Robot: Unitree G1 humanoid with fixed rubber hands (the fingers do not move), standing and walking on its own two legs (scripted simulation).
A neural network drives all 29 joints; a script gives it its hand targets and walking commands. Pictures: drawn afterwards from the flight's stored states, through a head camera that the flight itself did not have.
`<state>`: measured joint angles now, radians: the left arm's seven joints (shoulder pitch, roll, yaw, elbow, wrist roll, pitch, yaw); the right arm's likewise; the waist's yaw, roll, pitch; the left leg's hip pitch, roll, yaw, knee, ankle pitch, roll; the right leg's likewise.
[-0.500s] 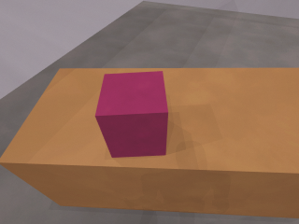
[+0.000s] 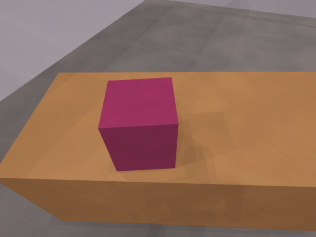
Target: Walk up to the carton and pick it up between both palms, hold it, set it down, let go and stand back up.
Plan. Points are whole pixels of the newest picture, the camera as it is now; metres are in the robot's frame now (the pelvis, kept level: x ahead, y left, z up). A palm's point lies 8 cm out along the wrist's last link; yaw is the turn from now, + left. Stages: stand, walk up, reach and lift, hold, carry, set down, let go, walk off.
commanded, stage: stand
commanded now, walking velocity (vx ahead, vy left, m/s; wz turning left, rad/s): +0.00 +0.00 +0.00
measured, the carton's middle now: (143, 126) +0.46 +0.07 -0.03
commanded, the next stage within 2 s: none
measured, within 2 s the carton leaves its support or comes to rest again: neither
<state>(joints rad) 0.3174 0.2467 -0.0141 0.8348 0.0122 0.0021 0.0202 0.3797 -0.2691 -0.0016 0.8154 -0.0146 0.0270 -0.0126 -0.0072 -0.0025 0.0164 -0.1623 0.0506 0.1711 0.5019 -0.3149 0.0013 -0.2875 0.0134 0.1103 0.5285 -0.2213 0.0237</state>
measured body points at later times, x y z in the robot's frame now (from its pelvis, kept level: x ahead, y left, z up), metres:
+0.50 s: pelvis +0.00 +0.02 +0.00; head +0.01 +0.02 +0.45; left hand +0.07 +0.27 -0.14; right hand +0.00 -0.24 -0.14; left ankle -0.03 +0.11 -0.74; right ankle +0.04 -0.13 -0.73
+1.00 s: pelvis +0.01 +0.00 +0.00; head +0.01 -0.01 +0.45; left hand +0.05 +0.25 -0.13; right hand +0.02 -0.27 -0.14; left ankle -0.03 +0.11 -0.73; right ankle +0.04 -0.13 -0.73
